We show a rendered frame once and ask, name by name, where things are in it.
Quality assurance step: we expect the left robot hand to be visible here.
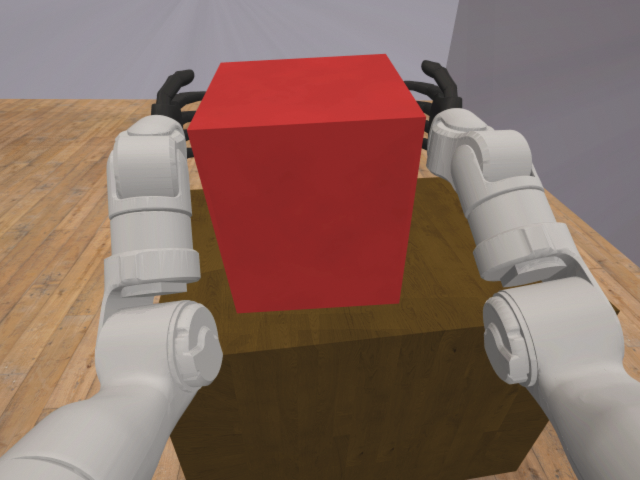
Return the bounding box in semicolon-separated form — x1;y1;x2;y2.
151;69;206;159

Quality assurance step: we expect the robot left forearm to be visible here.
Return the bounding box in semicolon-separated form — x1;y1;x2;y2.
95;115;201;382

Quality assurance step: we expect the pedestal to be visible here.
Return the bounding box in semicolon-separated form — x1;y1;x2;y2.
159;177;620;480

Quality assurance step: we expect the left robot upper arm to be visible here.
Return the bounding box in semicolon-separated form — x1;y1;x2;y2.
0;300;223;480

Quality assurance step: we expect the right robot hand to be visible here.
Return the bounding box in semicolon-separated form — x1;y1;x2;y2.
404;60;462;150

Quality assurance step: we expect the right robot upper arm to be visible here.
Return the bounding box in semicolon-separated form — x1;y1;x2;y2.
483;276;640;480

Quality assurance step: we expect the carton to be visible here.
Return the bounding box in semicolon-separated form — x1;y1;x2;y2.
187;54;426;313

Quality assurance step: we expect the robot right forearm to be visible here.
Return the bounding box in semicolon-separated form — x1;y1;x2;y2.
426;108;625;361

